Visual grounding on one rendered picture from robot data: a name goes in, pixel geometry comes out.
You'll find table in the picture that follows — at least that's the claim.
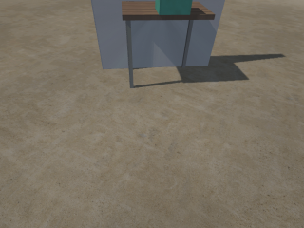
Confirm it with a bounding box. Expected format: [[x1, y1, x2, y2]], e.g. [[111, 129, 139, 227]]
[[122, 1, 215, 88]]

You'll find carton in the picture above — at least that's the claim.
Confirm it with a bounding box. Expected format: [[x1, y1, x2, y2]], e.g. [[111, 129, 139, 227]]
[[155, 0, 193, 15]]

